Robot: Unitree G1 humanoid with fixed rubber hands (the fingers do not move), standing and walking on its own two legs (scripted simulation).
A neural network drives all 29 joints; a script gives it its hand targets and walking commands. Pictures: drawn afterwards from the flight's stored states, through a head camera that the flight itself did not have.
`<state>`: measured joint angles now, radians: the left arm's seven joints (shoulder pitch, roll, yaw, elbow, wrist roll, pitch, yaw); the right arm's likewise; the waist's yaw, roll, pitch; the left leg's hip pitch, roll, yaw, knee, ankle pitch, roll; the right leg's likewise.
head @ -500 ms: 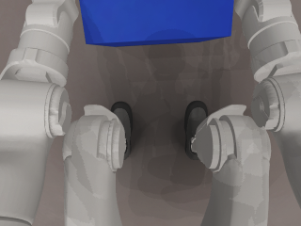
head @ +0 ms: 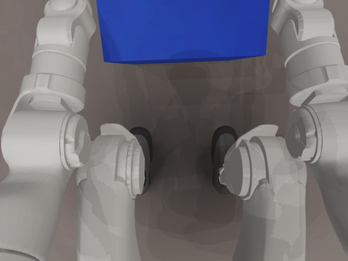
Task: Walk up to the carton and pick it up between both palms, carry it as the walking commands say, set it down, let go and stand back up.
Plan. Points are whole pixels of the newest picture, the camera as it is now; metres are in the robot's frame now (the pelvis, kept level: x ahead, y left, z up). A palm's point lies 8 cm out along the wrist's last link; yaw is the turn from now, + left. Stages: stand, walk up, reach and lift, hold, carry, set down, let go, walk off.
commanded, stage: reach and lift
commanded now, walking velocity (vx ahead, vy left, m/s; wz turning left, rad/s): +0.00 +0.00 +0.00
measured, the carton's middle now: out of the picture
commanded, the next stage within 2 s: none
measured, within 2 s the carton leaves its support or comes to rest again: neither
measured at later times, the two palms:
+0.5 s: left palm out of the picture +0.54 +0.18 -0.08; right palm out of the picture +0.55 -0.16 -0.08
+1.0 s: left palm out of the picture +0.53 +0.18 -0.01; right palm out of the picture +0.53 -0.16 -0.01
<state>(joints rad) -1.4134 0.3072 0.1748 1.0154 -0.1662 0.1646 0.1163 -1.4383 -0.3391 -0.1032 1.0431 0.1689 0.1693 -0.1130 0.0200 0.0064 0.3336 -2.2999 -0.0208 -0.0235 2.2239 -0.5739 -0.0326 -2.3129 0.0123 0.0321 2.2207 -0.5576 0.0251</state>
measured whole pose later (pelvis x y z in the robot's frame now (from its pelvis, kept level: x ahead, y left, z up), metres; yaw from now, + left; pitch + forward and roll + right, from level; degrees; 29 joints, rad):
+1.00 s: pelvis +0.00 +0.00 +0.08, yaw +0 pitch +48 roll +1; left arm -1.19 0.13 0.46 0.70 0.12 0.37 0.03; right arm -1.22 -0.15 -0.38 0.74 -0.14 0.38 -0.04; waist 0.01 -0.01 -0.07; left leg -2.23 -0.01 -0.02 1.89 -0.50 -0.03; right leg -2.25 0.01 0.03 1.89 -0.48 0.02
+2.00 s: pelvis +0.02 +0.00 +0.20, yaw +0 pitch +45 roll +1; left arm -0.94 0.01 0.52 0.58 0.22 0.42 -0.02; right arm -0.96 -0.02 -0.45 0.63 -0.23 0.42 0.01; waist 0.02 -0.01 -0.23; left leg -1.85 -0.01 -0.02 1.53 -0.45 -0.02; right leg -1.87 0.01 0.03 1.53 -0.44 0.01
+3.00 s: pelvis +0.05 -0.01 +0.33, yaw +0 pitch +33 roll +1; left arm -0.62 -0.12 0.51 0.42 0.32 0.42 -0.08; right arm -0.63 0.11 -0.46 0.46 -0.30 0.42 0.07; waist 0.02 -0.01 -0.21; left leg -1.23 -0.01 -0.03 0.97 -0.32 -0.02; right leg -1.25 0.01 0.02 0.98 -0.31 0.00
